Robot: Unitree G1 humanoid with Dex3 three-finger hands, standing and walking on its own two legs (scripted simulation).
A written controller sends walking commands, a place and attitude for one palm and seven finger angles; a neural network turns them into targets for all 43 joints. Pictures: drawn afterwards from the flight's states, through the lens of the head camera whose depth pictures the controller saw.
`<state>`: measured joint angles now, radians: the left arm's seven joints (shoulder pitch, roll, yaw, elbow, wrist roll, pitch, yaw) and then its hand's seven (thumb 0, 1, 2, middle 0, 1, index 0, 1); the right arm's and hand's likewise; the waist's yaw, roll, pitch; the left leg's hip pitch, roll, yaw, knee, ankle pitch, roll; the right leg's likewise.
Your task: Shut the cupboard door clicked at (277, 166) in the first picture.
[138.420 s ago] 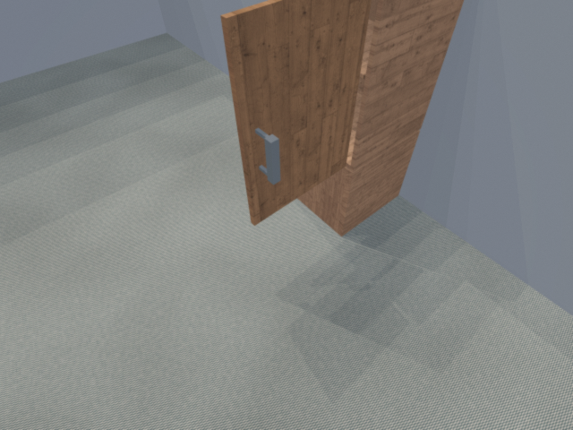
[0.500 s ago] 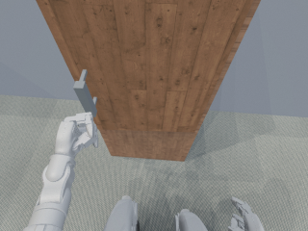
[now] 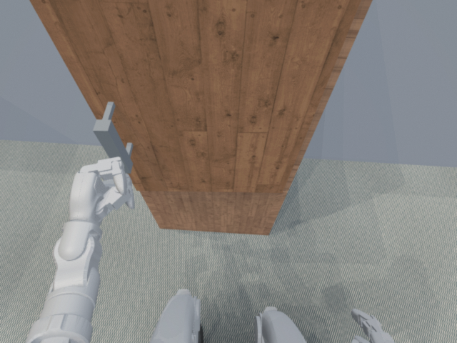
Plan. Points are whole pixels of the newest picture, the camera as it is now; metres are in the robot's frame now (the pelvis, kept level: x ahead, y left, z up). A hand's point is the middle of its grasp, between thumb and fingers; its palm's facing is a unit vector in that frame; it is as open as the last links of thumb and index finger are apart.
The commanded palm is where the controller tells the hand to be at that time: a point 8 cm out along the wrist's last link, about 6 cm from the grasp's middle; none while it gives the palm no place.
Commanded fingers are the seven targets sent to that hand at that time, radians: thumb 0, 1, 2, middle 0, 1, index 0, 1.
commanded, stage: push the door shut along its arc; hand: left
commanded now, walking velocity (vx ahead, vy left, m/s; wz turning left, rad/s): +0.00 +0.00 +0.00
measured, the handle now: (118, 139) +0.47 +0.23 +0.04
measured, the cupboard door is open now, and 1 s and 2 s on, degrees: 3 0 0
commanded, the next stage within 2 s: pull the fist back off the door in 0.96 s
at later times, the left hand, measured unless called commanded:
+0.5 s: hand (128, 166) +0.41 +0.20 +0.04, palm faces -0.11 -0.99 -0.04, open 3.1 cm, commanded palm +0.40 +0.24 +0.04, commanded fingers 0.00 0.90 0.90 -1.30 -1.50 -1.30 -1.50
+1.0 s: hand (126, 165) +0.41 +0.20 +0.04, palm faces -0.17 -0.99 -0.05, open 3.2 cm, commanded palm +0.45 +0.21 +0.04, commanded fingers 0.00 0.90 0.90 -1.30 -1.50 -1.30 -1.50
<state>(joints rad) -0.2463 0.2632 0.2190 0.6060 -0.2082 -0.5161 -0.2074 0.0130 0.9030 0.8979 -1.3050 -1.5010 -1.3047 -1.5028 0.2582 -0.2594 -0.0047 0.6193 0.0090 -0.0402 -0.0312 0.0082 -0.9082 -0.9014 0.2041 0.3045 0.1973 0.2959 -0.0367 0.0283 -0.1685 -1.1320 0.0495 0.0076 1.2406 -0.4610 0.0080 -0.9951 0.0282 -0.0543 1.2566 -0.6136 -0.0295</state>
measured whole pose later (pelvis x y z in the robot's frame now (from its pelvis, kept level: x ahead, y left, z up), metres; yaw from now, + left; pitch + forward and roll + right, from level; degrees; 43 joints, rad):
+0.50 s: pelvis +0.00 +0.01 -0.01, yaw +0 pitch +22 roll -3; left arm -0.52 0.36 0.26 0.84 -0.20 -0.47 -0.37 0.01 0.90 0.90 -1.35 -1.50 -1.33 -1.50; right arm 0.27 -0.26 0.01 0.63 0.02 -0.02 -0.03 0.01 -0.91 -0.90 0.20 0.30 0.20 0.30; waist -0.06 0.04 -0.17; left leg -1.20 0.05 0.00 1.29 -0.47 0.02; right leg -1.05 0.03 -0.06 1.28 -0.62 -0.02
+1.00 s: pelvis -0.05 +0.02 -0.03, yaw +0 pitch +22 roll -5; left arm -0.83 0.44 0.15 1.09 -0.18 -0.44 -0.36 0.01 0.88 0.89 -1.42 -1.50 -1.40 -1.50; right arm 0.27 -0.28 0.04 0.69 0.02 -0.08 -0.06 0.01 -0.91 -0.90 0.21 0.30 0.20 0.30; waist -0.08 0.02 -0.15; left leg -1.34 0.01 -0.05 1.35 -0.42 0.03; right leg -1.17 0.01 -0.10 1.35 -0.56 -0.01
